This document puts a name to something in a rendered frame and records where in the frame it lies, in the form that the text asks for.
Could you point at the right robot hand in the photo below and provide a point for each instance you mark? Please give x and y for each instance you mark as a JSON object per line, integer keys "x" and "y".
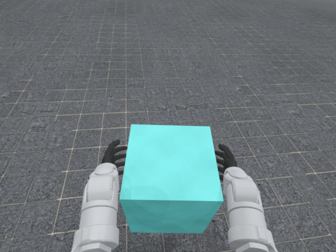
{"x": 229, "y": 160}

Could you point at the robot left forearm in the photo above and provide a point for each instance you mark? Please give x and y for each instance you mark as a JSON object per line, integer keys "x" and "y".
{"x": 98, "y": 230}

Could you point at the carton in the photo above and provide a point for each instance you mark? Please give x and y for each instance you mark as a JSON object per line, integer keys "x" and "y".
{"x": 170, "y": 181}

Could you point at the left robot hand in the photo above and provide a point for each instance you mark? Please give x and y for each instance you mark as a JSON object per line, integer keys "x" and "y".
{"x": 111, "y": 151}

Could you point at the robot right forearm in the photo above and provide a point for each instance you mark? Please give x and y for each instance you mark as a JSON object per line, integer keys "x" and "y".
{"x": 248, "y": 231}

